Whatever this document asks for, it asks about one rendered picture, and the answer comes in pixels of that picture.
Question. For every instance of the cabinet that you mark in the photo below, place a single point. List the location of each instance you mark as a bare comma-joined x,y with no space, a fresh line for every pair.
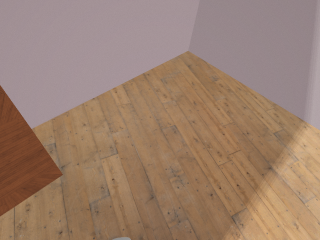
25,165

